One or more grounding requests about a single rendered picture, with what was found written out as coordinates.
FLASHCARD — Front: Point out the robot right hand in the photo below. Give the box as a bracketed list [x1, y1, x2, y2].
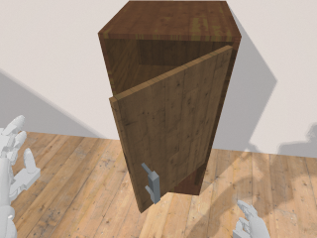
[232, 200, 270, 238]

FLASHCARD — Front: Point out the cupboard door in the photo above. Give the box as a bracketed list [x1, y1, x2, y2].
[109, 45, 233, 213]

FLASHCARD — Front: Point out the handle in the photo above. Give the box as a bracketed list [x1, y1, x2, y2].
[141, 163, 160, 204]

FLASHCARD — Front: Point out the robot left hand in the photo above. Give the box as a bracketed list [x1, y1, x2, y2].
[0, 115, 41, 206]

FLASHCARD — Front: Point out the left robot forearm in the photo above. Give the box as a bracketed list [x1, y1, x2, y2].
[0, 205, 18, 238]

